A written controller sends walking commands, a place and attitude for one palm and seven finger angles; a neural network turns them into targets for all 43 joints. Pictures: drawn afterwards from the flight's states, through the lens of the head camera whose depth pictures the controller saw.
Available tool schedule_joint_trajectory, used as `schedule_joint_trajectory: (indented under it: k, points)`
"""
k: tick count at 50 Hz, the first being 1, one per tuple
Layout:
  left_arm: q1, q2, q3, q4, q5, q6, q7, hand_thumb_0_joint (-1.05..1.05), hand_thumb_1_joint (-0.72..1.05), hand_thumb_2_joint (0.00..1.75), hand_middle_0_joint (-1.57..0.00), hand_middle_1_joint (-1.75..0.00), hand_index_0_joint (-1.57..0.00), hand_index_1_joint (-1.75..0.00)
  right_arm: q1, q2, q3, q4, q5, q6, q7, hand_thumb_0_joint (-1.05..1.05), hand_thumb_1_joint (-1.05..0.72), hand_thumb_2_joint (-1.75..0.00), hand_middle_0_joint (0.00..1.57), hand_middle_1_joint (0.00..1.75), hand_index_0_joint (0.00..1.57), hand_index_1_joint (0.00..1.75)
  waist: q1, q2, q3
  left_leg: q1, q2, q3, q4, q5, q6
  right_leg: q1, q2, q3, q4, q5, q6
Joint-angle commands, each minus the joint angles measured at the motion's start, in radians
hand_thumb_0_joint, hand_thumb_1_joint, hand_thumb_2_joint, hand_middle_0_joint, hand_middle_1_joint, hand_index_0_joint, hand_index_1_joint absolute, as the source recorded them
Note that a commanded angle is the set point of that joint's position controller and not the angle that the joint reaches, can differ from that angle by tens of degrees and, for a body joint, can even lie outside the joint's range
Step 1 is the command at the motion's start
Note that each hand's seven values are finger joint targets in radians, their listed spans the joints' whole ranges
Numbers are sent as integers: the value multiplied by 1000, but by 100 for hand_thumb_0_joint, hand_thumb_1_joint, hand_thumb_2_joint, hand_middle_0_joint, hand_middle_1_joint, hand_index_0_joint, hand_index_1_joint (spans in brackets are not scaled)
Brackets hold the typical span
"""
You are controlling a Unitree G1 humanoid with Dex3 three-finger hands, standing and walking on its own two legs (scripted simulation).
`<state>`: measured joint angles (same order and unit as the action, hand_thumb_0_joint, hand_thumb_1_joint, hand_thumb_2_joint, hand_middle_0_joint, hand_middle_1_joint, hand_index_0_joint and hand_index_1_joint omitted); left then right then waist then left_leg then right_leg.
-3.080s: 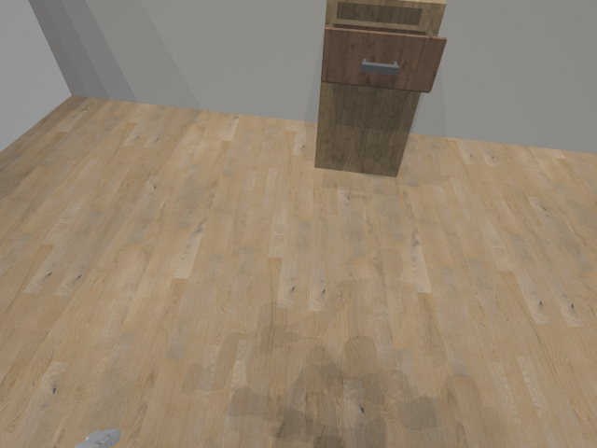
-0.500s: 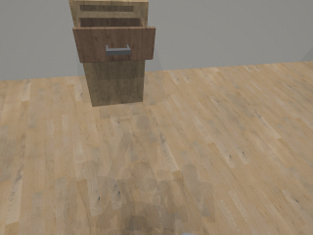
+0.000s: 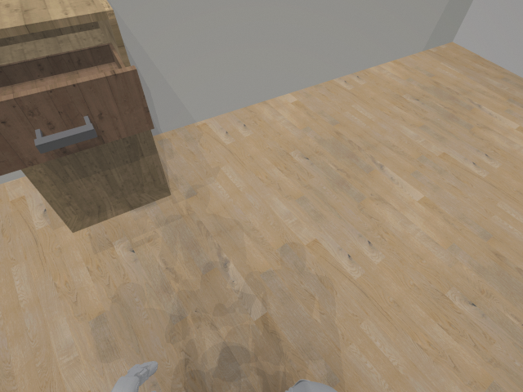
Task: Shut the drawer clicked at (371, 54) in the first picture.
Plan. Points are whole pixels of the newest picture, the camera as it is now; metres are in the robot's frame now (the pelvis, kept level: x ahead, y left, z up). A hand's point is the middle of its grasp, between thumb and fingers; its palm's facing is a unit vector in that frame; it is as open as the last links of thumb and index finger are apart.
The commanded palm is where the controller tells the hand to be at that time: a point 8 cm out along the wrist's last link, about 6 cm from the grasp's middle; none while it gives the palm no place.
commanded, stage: walk to a spot facing it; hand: left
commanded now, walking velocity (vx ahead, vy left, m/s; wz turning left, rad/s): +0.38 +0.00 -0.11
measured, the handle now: (65, 132) +0.66 +0.46 -0.02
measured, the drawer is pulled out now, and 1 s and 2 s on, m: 0.30 0.30 0.30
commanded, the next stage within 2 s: turn to face it in 0.26 s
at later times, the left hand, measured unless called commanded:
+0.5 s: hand out of the picture +0.14 +0.22 -0.17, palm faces +0.06 -0.99 -0.14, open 7.4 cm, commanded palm none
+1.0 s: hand (151, 287) +0.32 +0.21 -0.11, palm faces +0.28 -0.92 -0.28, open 7.4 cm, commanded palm none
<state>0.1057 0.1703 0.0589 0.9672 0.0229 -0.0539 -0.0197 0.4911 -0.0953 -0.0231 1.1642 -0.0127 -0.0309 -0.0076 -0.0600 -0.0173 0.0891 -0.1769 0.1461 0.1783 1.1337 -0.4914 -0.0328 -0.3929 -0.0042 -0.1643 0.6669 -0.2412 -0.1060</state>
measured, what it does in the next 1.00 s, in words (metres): walks ahead, turning left: left foot, then right foot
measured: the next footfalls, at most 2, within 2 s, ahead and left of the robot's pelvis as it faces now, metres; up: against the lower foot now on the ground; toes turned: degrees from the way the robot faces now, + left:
left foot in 0.42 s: +0.31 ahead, +0.14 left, +0.00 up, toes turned +9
right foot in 0.90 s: +0.32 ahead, -0.09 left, +0.00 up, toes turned +9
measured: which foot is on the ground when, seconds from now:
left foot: up 0.00-0.40, down 0.42-0.90, up 0.92-1.00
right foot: down 0.00-0.42, up 0.44-0.88, down 0.90-1.00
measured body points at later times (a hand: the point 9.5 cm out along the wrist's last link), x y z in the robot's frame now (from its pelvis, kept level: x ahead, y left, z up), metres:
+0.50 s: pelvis +0.20 +0.05 +0.01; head +0.21 +0.08 +0.46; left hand +0.14 +0.27 -0.16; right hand +0.30 -0.18 -0.12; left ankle +0.27 +0.14 -0.72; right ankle +0.10 -0.06 -0.66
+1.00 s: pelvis +0.25 +0.00 +0.02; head +0.26 -0.03 +0.47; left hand +0.30 +0.26 -0.09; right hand +0.33 -0.24 -0.15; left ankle +0.23 +0.12 -0.66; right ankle +0.28 -0.10 -0.72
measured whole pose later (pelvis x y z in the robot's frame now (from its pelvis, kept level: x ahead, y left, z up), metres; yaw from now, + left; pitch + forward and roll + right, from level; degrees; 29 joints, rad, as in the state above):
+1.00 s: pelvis +0.25 +0.00 +0.02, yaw +16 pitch -1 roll +1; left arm 0.14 0.16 0.05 0.89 0.02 0.01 0.03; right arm 0.28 -0.22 -0.09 0.98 -0.03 0.07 0.00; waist -0.05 0.05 0.03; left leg -0.48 -0.03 -0.02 1.01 -0.43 -0.03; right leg -0.24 -0.06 -0.12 0.55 -0.29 -0.03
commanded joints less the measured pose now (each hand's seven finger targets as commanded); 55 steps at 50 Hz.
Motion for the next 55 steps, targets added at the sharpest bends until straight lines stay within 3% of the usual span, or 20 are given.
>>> schedule_joint_trajectory:
  k: [1,3,6,11,16,19,20,21,22,26,29,36,40,43,44,45,46,49,51,55]
  points:
    - [187,158,32,26,-18,-3,32,0,90,90,-20,-30,-20,-30,-119,-114,-39,-140,-4,-25,-5,0,-90,-90,20,30,20,30,77,52,-54,-392,51,-149,201,158,14,220,-319,402,-416,144,-102]
    - [153,115,14,28,-6,-14,33,0,90,90,-20,-30,-20,-30,-52,-81,-35,-112,-13,0,-1,0,-90,-90,20,30,20,30,24,-10,-7,-324,50,-130,110,198,1,70,-261,286,-464,118,-68]
    - [166,94,13,36,1,-23,33,0,90,90,-20,-30,-20,-30,-54,-71,-40,-125,-16,13,8,0,-90,-90,20,30,20,30,5,-77,1,-310,44,-118,-28,255,-10,19,-218,236,-496,56,-66]
    - [256,114,9,67,-2,-30,28,0,90,90,-20,-30,-20,-30,-255,-98,-37,-196,-14,-1,27,0,-90,-90,20,30,20,30,62,-83,9,-405,31,-104,-259,311,-14,183,-227,248,-480,119,-76]
    - [320,143,11,94,2,-24,32,0,90,90,-20,-30,-20,-30,-376,-112,-27,-237,-10,-18,34,0,-90,-90,20,30,20,30,102,-53,12,-322,-22,-56,-457,257,10,291,-252,256,-406,298,-61]
    - [293,146,7,103,-8,-19,36,0,90,90,-20,-30,-20,-30,-211,-151,-32,-177,-14,-28,16,0,-90,-90,20,30,20,30,14,-7,-63,-43,-89,-16,-626,355,35,277,-184,152,-163,542,-2]
    - [310,119,3,97,-14,-17,37,0,90,90,-20,-30,-20,-30,-81,-215,-44,-142,-20,-35,6,0,-90,-90,20,30,20,30,-28,96,-165,192,9,-143,-655,569,84,159,-123,96,51,435,55]
    - [346,65,-11,86,-26,-16,33,0,90,90,-20,-30,-20,-30,30,-324,-62,-127,-19,-36,-3,0,-90,-90,20,30,20,30,-40,332,-277,385,260,-447,-680,887,211,-46,-2,13,345,-104,111]
    - [321,81,-14,68,-20,-18,40,0,90,90,-20,-30,-20,-30,31,-322,-52,-119,-5,-21,-10,0,-90,-90,20,30,20,30,-29,279,-280,364,332,-520,-739,1027,294,-105,4,93,513,-398,109]
    - [210,57,-6,65,-7,19,35,0,90,90,-20,-30,-20,-30,-206,-208,-22,-164,0,-23,-18,0,-90,-90,20,30,20,30,56,136,-28,-43,176,-343,-830,845,224,-86,-101,148,468,-225,143]
    - [262,44,5,63,-8,55,39,0,90,90,-20,-30,-20,-30,-240,-213,-35,-182,2,-11,-17,0,-90,-90,20,30,20,30,87,164,-92,-93,102,-269,-846,707,195,-23,-81,128,416,-134,165]
    - [99,71,27,-44,-6,79,43,0,90,90,-20,-30,-20,-30,-225,-254,-67,-217,-9,27,-6,0,-90,-90,20,30,20,30,45,154,-82,-101,83,-411,-876,355,214,-66,-67,140,239,-123,183]
    - [74,75,28,-85,-12,73,47,0,90,90,-20,-30,-20,-30,-226,-273,-81,-236,-16,43,-5,0,-90,-90,20,30,20,30,41,179,-89,-109,75,-485,-818,412,214,26,-27,136,79,-153,173]
    - [145,94,33,-84,-18,56,53,0,90,90,-20,-30,-20,-30,-257,-274,-87,-261,-6,47,-2,0,-90,-90,20,30,20,30,86,140,-138,-177,21,-470,-693,503,162,239,-22,136,-211,9,164]
    - [175,147,40,-87,-12,46,59,0,90,90,-20,-30,-20,-30,-242,-235,-85,-269,3,46,4,0,-90,-90,20,30,20,30,96,15,-174,-272,-46,-407,-580,382,100,380,-136,235,-347,57,142]
    - [188,255,60,-95,5,40,67,0,90,90,-20,-30,-20,-30,-228,-158,-74,-296,8,47,6,0,-90,-90,20,30,20,30,96,-288,-166,-453,-208,-204,-328,-8,6,461,-418,491,-409,190,45]
    - [177,268,54,-111,-3,48,64,0,90,90,-20,-30,-20,-30,-245,-206,-86,-305,-4,55,2,0,-90,-90,20,30,20,30,97,-232,-152,-418,-177,-214,-117,-110,2,308,-516,488,-400,280,-38]
    - [14,170,30,-148,-7,51,62,0,90,90,-20,-30,-20,-30,-229,-202,-89,-264,-15,89,19,0,-90,-90,20,30,20,30,24,-135,-18,-403,-114,-212,108,76,-11,124,-345,261,-412,72,-3]
    - [39,148,22,-141,-6,43,61,0,90,90,-20,-30,-20,-30,-223,-187,-83,-260,-13,88,26,0,-90,-90,20,30,20,30,26,-120,-19,-413,-108,-187,101,121,-23,161,-315,173,-382,192,5]
    - [157,179,23,-106,-1,41,59,0,90,90,-20,-30,-20,-30,-302,-182,-69,-281,-11,92,23,0,-90,-90,20,30,20,30,78,-139,-61,-395,-106,-157,-33,88,-41,283,-326,144,-338,362,-16]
